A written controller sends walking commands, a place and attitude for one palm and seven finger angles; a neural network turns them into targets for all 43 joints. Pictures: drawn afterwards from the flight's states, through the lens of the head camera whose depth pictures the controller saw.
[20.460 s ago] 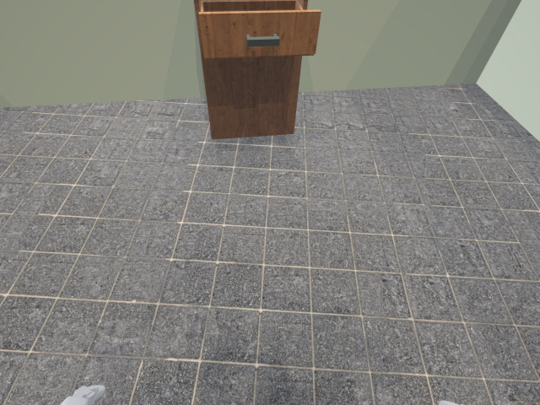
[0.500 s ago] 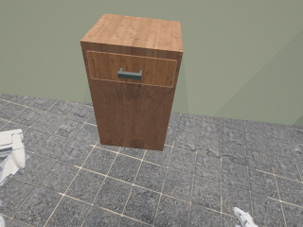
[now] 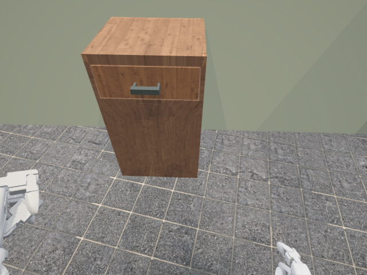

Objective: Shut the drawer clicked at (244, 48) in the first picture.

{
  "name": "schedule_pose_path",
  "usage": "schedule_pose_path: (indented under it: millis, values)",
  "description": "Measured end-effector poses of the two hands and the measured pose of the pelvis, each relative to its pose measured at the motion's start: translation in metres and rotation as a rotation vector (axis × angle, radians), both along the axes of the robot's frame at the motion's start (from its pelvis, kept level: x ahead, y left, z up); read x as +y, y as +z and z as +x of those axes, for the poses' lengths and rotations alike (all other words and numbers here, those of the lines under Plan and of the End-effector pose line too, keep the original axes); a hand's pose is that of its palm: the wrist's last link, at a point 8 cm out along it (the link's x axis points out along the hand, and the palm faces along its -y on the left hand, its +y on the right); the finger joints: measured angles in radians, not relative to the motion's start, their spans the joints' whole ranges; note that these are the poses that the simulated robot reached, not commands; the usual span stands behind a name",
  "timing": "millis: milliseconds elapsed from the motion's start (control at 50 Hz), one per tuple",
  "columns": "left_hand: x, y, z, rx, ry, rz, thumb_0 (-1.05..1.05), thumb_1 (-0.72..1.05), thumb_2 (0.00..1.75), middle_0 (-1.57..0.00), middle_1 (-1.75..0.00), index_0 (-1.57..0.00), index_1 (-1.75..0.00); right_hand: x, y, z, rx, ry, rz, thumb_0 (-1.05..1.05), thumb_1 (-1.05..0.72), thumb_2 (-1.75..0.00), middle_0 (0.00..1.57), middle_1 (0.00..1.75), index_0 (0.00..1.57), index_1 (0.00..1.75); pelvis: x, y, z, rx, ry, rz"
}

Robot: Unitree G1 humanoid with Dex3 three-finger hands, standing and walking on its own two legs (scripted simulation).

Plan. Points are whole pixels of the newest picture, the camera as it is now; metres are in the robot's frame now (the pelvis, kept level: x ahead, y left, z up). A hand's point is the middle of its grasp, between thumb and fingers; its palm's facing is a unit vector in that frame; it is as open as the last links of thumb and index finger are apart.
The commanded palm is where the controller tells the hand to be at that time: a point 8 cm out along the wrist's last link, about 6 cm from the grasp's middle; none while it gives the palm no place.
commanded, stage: let the arm hang, fingers relaxed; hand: left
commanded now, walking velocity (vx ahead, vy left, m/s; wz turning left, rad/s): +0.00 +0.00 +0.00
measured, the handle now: (146, 87) +0.84 +0.20 -0.05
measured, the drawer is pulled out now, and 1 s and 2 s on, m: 0.00 0.00 0.00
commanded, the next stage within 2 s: look to check the result in 1.08 s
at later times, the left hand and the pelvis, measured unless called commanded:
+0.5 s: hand out of the picture -0.05 +0.19 -0.17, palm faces +0.05 -0.97 -0.23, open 4.7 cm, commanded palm none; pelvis +0.01 +0.00 +0.01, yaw +2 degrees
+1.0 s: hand out of the picture +0.02 +0.18 -0.17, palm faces +0.04 -0.98 -0.19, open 7.3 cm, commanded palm none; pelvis +0.02 +0.01 +0.01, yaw +1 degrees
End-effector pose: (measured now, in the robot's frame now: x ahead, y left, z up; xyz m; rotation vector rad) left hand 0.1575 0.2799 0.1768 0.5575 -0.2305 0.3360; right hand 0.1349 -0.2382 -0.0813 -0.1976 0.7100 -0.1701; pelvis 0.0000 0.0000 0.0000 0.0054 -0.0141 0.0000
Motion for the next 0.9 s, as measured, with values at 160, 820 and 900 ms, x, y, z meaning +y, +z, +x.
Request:
schedule_pose_path:
  millis: [160, 820, 900]
  values:
    - [-0.01, -0.228, -0.005, 0.866, 0.134, -0.371, 0.01, 0.9, 0.9, -1.29, -1.5, -1.29, -1.49, -0.01, -0.037, 0.008, 0.211, 0.063, 0.016, 0.01, -0.91, -0.9, 0.2, 0.29, 0.2, 0.3, -0.001, -0.012, 0.001, -0.007, 0.048, -0.012]
    - [-0.055, -0.314, -0.148, 1.532, 0.287, -0.606, 0.01, 0.91, 0.9, -0.24, -0.35, -0.23, -0.34, 0.048, -0.061, -0.139, 0.726, -0.091, 0.136, 0.01, -0.92, -0.9, 0.2, 0.29, 0.2, 0.3, 0.012, 0.01, 0.014, -0.009, 0.015, -0.007]
    - [-0.051, -0.314, -0.141, 1.522, 0.286, -0.595, 0.02, 0.93, 0.9, -0.22, -0.32, -0.21, -0.32, 0.05, -0.06, -0.141, 0.721, -0.104, 0.141, 0.01, -0.92, -0.9, 0.2, 0.29, 0.2, 0.3, 0.012, 0.009, 0.016, -0.008, 0.011, -0.006]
